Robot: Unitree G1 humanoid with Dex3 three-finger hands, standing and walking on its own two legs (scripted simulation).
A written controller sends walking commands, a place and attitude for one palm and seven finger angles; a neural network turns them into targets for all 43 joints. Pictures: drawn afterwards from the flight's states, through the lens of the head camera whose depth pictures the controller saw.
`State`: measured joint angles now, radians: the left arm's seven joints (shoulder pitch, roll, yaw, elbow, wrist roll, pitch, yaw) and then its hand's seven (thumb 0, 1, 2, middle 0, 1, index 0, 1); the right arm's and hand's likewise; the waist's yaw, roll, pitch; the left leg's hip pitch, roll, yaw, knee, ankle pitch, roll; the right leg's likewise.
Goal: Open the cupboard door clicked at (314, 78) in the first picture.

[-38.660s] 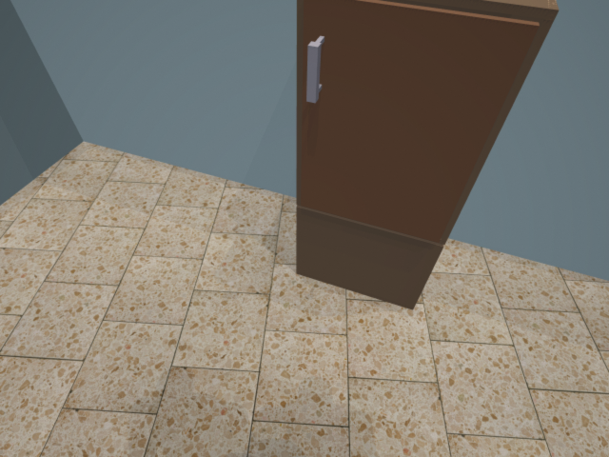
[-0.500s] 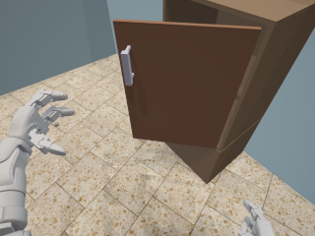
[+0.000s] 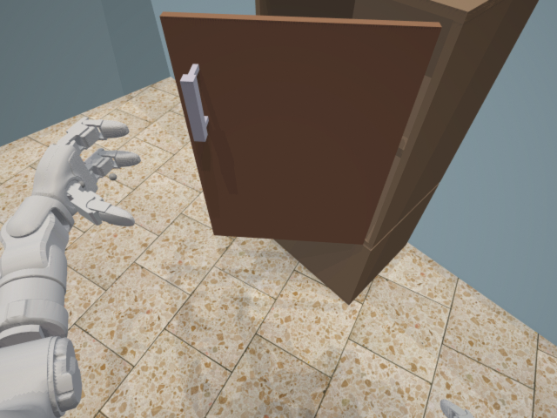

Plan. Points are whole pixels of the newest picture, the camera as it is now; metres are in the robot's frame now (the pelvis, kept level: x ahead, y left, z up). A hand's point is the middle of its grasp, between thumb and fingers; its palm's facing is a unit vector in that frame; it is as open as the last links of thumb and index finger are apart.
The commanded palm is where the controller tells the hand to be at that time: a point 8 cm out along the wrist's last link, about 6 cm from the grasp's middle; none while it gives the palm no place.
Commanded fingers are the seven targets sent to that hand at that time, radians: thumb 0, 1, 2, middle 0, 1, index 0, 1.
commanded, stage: move the hooked fingers beside the handle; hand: left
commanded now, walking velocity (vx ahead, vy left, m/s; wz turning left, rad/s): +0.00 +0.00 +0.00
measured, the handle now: (197, 103) +0.61 +0.16 +0.13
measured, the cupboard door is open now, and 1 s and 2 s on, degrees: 42 42 42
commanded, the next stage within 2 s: slide the fingers in behind the handle in 1.68 s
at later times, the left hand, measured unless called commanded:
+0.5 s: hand (137, 141) +0.48 +0.23 +0.14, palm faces -0.06 -1.00 +0.00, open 14.0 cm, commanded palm +0.47 +0.28 +0.13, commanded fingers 0.00 -0.50 0.30 -0.30 -1.20 -0.30 -1.20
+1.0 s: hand (157, 113) +0.56 +0.22 +0.14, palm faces -0.06 -1.00 +0.01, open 14.0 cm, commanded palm +0.54 +0.27 +0.12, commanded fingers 0.00 -0.50 0.30 -0.30 -1.20 -0.30 -1.20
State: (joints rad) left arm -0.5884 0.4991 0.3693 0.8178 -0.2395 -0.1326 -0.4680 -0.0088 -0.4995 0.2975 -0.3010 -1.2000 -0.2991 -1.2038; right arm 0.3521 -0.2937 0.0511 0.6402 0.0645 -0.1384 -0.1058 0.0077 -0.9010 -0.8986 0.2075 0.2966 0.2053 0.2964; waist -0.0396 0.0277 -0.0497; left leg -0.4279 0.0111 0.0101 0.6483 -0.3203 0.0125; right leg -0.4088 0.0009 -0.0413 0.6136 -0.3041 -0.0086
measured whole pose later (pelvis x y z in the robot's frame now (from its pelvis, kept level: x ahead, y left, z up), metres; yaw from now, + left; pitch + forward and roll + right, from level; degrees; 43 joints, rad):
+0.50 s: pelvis +0.01 +0.00 -0.01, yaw -1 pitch +12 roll -2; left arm -0.89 0.61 0.41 1.16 -0.16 -0.22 -0.45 -0.01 -0.50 0.30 -0.30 -1.20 -0.30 -1.20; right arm 0.40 -0.30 0.04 0.65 0.05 -0.04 -0.08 0.00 -0.90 -0.90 0.21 0.30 0.21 0.30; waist -0.11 0.02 -0.07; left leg -0.57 0.03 0.02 0.72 -0.35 0.02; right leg -0.55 0.01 -0.03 0.66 -0.32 0.00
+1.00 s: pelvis +0.01 +0.01 -0.02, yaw -3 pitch +18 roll -3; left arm -1.13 0.74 0.46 1.34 -0.06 -0.22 -0.40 -0.01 -0.50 0.30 -0.30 -1.20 -0.30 -1.20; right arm 0.48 -0.30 0.05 0.64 0.01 0.02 -0.05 0.00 -0.90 -0.90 0.21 0.30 0.21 0.30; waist -0.21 0.03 -0.08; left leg -0.73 0.04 0.02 0.80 -0.39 0.03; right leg -0.70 0.03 -0.02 0.70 -0.33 0.01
